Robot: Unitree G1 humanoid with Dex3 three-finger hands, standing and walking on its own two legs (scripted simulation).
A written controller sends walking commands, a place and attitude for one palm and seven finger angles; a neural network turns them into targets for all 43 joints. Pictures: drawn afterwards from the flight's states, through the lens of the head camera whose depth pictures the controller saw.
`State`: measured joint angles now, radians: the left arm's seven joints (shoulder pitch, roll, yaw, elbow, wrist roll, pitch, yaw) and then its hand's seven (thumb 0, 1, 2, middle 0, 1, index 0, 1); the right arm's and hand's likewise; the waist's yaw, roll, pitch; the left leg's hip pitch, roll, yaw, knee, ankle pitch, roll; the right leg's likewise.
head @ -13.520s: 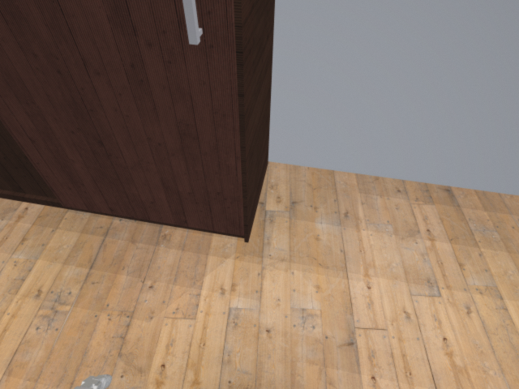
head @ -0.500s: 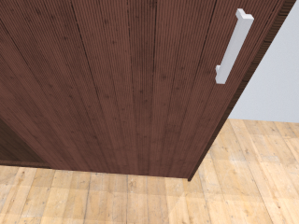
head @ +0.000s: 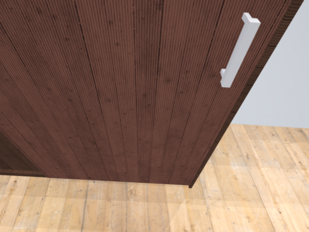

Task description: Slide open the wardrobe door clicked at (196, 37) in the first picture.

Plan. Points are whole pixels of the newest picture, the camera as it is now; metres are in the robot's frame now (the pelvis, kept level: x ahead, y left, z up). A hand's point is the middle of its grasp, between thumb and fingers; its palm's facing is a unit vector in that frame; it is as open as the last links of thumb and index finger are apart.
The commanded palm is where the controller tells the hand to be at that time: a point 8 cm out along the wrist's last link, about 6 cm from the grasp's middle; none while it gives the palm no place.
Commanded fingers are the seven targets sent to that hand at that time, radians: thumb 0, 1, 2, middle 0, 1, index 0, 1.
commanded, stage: come to a stop and stand still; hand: right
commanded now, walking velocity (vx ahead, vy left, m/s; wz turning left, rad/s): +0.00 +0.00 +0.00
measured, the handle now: (235, 52) +0.47 -0.15 +0.24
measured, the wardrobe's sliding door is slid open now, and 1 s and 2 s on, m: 0.00 0.00 0.00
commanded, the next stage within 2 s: look again from close up in 1.52 s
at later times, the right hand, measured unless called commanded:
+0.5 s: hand out of the picture +0.00 -0.20 -0.16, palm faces -0.03 +0.98 -0.20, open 7.4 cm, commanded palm none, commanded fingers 0.00 -0.90 -0.90 0.20 0.30 0.20 0.30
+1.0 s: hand out of the picture +0.02 -0.20 -0.16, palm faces -0.01 +0.98 -0.19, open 7.4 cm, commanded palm none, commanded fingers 0.00 -0.90 -0.90 0.20 0.30 0.20 0.30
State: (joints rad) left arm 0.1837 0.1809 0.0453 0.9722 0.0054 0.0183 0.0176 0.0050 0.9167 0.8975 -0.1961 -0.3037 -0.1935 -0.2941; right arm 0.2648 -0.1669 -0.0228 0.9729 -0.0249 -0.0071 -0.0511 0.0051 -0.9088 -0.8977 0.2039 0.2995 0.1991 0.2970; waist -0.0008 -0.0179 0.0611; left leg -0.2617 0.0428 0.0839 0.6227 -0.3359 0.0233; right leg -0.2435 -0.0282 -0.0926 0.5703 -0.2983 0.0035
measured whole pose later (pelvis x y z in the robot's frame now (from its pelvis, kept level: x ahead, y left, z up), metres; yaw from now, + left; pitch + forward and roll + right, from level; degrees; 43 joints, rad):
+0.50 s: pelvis -0.03 -0.01 +0.01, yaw +1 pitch +0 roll +0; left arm 0.38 0.18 0.00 1.05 0.03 0.02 0.01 0.00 0.92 0.90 -0.20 -0.30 -0.19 -0.29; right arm 0.29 -0.19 0.01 0.99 -0.02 0.01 -0.02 0.00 -0.90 -0.90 0.20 0.30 0.20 0.30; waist 0.02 0.01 0.03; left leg -0.28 0.03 0.07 0.50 -0.22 0.01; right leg -0.27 -0.02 -0.10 0.48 -0.21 -0.02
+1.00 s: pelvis +0.01 -0.03 +0.01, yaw +1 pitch +0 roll +0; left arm 0.25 0.17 -0.01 1.09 0.01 -0.03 0.03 0.01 0.93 0.90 -0.20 -0.30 -0.20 -0.29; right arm 0.28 -0.17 0.01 1.09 -0.02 -0.01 -0.03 0.00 -0.91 -0.90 0.20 0.30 0.20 0.30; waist 0.00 0.01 0.03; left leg -0.19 0.05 0.06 0.46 -0.26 -0.02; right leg -0.18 0.00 -0.11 0.44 -0.25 -0.03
